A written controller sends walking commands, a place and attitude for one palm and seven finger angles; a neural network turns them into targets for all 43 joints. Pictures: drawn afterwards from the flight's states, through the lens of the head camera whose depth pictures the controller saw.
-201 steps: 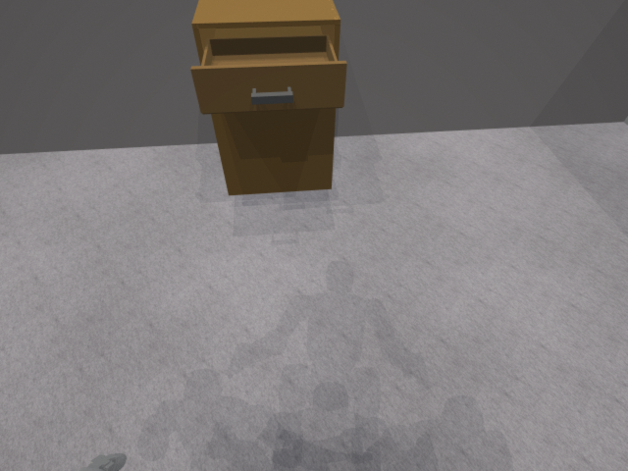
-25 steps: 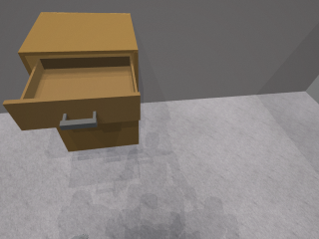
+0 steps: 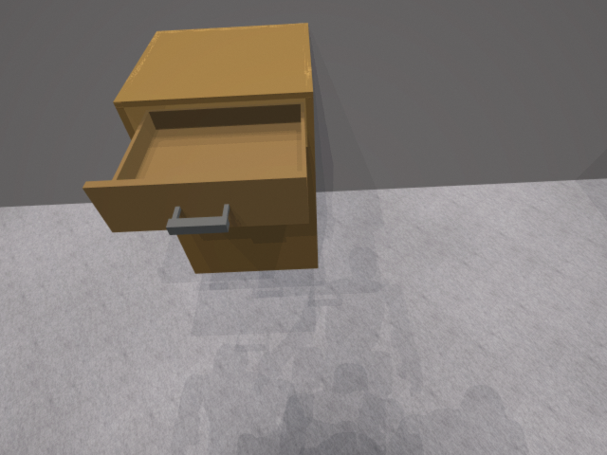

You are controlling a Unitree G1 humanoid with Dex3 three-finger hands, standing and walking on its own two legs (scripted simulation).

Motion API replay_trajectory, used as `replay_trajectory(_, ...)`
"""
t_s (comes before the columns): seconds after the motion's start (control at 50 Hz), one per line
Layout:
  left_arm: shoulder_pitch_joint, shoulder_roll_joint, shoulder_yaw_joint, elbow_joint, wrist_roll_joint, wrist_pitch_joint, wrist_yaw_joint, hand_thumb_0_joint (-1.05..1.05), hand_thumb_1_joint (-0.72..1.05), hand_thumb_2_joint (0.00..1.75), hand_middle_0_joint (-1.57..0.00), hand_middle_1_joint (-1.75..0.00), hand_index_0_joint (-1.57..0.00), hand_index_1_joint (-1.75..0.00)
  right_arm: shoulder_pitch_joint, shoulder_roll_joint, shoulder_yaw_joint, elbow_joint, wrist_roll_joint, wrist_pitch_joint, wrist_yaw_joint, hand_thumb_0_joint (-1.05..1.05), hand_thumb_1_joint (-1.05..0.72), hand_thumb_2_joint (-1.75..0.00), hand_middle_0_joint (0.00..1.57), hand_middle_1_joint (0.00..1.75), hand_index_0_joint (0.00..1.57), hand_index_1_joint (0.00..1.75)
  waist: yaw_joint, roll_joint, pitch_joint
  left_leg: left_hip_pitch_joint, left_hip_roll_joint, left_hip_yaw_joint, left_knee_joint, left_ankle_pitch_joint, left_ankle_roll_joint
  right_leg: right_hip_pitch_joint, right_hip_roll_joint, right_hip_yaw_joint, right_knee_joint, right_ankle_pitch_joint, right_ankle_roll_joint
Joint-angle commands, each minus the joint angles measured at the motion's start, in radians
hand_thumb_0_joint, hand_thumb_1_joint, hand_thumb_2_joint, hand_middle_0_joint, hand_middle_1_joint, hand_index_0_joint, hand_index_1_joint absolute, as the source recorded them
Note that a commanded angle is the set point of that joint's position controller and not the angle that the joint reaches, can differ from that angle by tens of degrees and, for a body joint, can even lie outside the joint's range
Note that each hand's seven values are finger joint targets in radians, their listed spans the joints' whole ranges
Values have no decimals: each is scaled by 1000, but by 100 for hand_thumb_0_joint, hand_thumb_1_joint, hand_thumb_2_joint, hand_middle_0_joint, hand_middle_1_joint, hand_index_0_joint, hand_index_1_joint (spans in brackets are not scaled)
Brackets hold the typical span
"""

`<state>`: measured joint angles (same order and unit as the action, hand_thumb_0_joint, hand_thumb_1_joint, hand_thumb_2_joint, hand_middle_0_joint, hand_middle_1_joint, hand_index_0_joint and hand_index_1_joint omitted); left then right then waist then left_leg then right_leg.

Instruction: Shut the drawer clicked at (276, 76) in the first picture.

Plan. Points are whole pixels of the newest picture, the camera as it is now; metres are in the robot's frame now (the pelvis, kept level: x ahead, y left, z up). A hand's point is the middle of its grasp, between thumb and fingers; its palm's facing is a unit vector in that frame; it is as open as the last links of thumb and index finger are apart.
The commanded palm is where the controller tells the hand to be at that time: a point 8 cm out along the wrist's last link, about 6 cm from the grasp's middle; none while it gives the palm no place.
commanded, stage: take the last steps up to it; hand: left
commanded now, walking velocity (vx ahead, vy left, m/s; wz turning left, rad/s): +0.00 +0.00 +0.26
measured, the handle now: (200, 217) +0.57 +0.26 -0.08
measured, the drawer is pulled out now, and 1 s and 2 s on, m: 0.30 0.30 0.30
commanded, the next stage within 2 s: come to a stop and stand still in 1.22 s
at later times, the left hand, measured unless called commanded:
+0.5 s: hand out of the picture -0.09 +0.21 -0.17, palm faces +0.21 -0.96 -0.18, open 7.4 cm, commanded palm none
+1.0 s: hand (204, 384) +0.25 +0.19 -0.15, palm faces +0.11 -0.97 -0.22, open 7.3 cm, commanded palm none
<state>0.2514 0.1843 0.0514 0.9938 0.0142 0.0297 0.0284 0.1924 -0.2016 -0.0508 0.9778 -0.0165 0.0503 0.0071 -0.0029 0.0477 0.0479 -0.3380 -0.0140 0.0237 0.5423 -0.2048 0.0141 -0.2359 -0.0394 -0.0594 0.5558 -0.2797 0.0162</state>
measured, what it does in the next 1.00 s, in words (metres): walks ahead: left foot, then right foot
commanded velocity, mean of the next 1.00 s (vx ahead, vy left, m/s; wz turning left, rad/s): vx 0.28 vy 0.01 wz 0.01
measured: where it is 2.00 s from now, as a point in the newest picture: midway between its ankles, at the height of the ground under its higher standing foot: outside the picture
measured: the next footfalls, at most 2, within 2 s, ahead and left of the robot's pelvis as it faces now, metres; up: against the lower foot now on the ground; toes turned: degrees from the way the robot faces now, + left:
left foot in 0.46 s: +0.02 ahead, +0.16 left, +0.00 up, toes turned +12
right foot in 0.88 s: +0.28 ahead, -0.06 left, +0.00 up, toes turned -3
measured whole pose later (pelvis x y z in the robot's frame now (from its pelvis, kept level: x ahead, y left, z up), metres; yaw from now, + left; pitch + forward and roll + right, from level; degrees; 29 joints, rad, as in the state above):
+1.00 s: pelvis +0.16 +0.01 +0.00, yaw +5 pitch -3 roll +1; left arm 0.14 0.15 0.05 1.01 0.01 -0.07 -0.01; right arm 0.39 -0.15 -0.04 1.16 -0.02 -0.01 0.00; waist -0.04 0.04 0.08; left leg -0.29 0.06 0.05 1.13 -0.44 0.02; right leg -0.33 -0.03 -0.15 0.60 -0.23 -0.08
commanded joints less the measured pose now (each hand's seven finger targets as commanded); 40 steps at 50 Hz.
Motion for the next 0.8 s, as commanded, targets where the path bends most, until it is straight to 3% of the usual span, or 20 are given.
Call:
replay_trajectory(0.0,32,212,37,-72,11,-32,18,0,90,90,-20,-30,-20,-30,-30,-102,-42,-86,1,-3,-1,0,-90,-90,20,30,20,30,21,-241,-24,-139,16,-73,442,-292,-27,-41,-375,305,-362,41,-181)
replay_trajectory(0.02,-13,181,34,-75,8,-34,19,0,90,90,-20,-30,-20,-30,-16,-93,-43,-59,-2,3,0,0,-90,-90,20,30,20,30,2,-251,18,-148,29,-73,510,-252,-30,-69,-321,264,-357,51,-168)
replay_trajectory(0.04,-18,159,27,-75,6,-39,13,0,90,90,-20,-30,-20,-30,9,-85,-41,-38,-5,3,3,0,-90,-90,20,30,20,30,-8,-215,28,-161,37,-56,560,-199,-39,-42,-281,213,-350,39,-148)
replay_trajectory(0.08,16,131,24,-65,7,-53,9,0,90,90,-20,-30,-20,-30,33,-72,-35,-23,-10,-7,10,0,-90,-90,20,30,20,30,-1,-201,32,-198,57,-32,556,-144,-51,24,-253,155,-351,22,-119)
replay_trajectory(0.16,136,139,28,-15,12,-74,1,0,90,90,-20,-30,-20,-30,-31,-64,-34,-30,-12,-23,19,0,-90,-90,20,30,20,30,58,-182,44,-232,82,4,436,-145,-58,128,-282,178,-394,-134,-134)
replay_trajectory(0.26,183,162,32,26,21,-81,-9,0,90,90,-20,-30,-20,-30,-64,-44,-25,-40,-9,-39,25,0,-90,-90,20,30,20,30,80,-197,51,-169,91,41,247,-208,-43,129,-307,208,-433,-248,-164)
replay_trajectory(0.32,169,170,34,45,20,-77,-13,0,90,90,-20,-30,-20,-30,-27,-29,-15,-29,-6,-52,24,0,-90,-90,20,30,20,30,65,-221,23,-56,74,64,125,-214,-26,93,-290,175,-413,-218,-163)
replay_trajectory(0.38,127,160,33,61,8,-66,-19,0,90,90,-20,-30,-20,-30,102,-24,-9,21,-5,-70,12,0,-90,-90,20,30,20,30,1,-185,-3,230,30,132,-113,-89,-20,-61,-203,68,-307,-264,-108)
replay_trajectory(0.4,117,131,26,60,4,-62,-24,0,90,90,-20,-30,-20,-30,167,-58,-14,48,-2,-78,1,0,-90,-90,20,30,20,30,-28,-89,-16,355,59,93,-166,-121,-18,-154,-164,27,-212,-264,-78)
replay_trajectory(0.42,94,77,14,45,1,-57,-31,0,90,90,-20,-30,-20,-30,247,-128,-30,66,-8,-84,-10,0,-90,-90,20,30,20,30,-69,125,-13,426,223,-161,-273,-300,36,-300,-77,-51,9,-249,-31)
replay_trajectory(0.44,44,34,5,4,6,-59,-35,0,90,90,-20,-30,-20,-30,318,-205,-47,71,-12,-83,-18,0,-90,-90,20,30,20,30,-97,280,32,408,404,-401,-425,-448,117,-440,-13,-113,244,-267,-8)
replay_trajectory(0.46,-15,57,8,-24,14,-61,-34,0,90,90,-20,-30,-20,-30,330,-219,-46,72,-9,-79,-22,0,-90,-90,20,30,20,30,-96,144,86,357,464,-444,-447,-440,163,-492,-48,-28,360,-252,-23)
replay_trajectory(0.48,-16,54,13,-18,20,-62,-36,0,90,90,-20,-30,-20,-30,275,-191,-35,63,-12,-82,-22,0,-90,-90,20,30,20,30,-72,121,87,295,427,-401,-444,-441,169,-473,-73,4,431,-210,-33)
replay_trajectory(0.5,-13,51,15,7,21,-59,-40,0,90,90,-20,-30,-20,-30,232,-138,-23,62,-11,-90,-27,0,-90,-90,20,30,20,30,-54,131,111,262,373,-318,-437,-367,150,-469,-85,19,479,-140,-32)
replay_trajectory(0.54,33,44,14,37,15,-58,-51,0,90,90,-20,-30,-20,-30,179,-85,-5,51,-5,-105,-30,0,-90,-90,20,30,20,30,-12,86,127,228,307,-169,-427,-140,130,-428,-94,22,503,-10,-17)
replay_trajectory(0.58,51,39,13,53,12,-56,-53,0,90,90,-20,-30,-20,-30,201,-73,0,64,-1,-120,-34,0,-90,-90,20,30,20,30,4,61,99,257,278,-97,-408,78,131,-414,-86,11,507,43,-4)
replay_trajectory(0.62,31,41,15,44,10,-51,-50,0,90,90,-20,-30,-20,-30,229,-71,2,82,1,-128,-37,0,-90,-90,20,30,20,30,8,65,83,291,278,-68,-394,192,146,-423,-86,10,473,55,3)
replay_trajectory(0.68,-42,40,14,12,7,-46,-51,0,90,90,-20,-30,-20,-30,248,-78,0,98,-2,-130,-36,0,-90,-90,20,30,20,30,6,52,104,289,289,-50,-392,224,163,-415,-92,1,354,71,4)
replay_trajectory(0.76,-145,37,13,-31,4,-56,-51,0,90,90,-20,-30,-20,-30,275,-83,-9,125,-15,-123,-33,0,-90,-90,20,30,20,30,-26,69,121,272,301,-40,-344,241,154,-302,-59,-40,141,30,-19)
replay_trajectory(0.78,-139,33,14,-29,4,-59,-51,0,90,90,-20,-30,-20,-30,272,-92,-9,131,-16,-121,-33,0,-90,-90,20,30,20,30,-19,75,110,260,303,-36,-322,254,148,-249,-45,-47,110,35,-28)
